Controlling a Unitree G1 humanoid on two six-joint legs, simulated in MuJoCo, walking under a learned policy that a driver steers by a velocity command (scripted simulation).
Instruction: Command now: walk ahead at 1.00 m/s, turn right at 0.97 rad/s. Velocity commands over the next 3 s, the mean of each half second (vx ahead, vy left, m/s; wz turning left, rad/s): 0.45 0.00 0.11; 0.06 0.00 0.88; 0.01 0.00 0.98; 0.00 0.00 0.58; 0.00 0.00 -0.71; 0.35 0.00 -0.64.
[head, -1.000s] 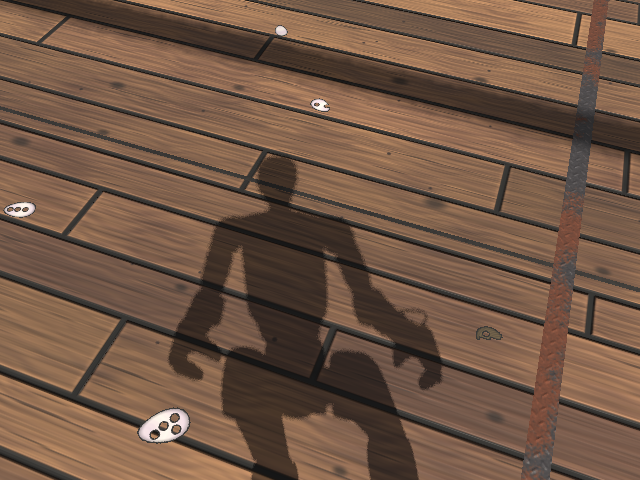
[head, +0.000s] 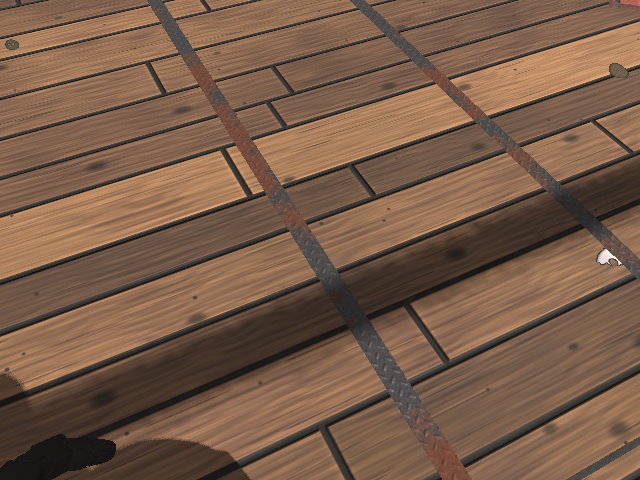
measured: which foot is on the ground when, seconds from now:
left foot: down 0.00-0.16, up 0.18-0.58, down 0.60-1.00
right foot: up 0.00-0.14, down 0.16-0.60, up 0.62-1.00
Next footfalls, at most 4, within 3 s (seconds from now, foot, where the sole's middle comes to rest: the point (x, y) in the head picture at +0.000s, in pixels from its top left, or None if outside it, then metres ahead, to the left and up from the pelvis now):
0.16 right None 0.34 -0.06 -0.77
0.60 left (233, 479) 0.50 0.16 -0.77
1.12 right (309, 417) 0.62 0.00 -0.77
1.58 left None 0.38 0.16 -0.77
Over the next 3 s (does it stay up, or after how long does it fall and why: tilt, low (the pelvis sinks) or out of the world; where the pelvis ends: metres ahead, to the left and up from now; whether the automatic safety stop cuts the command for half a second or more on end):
stays up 0.60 0.14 0.00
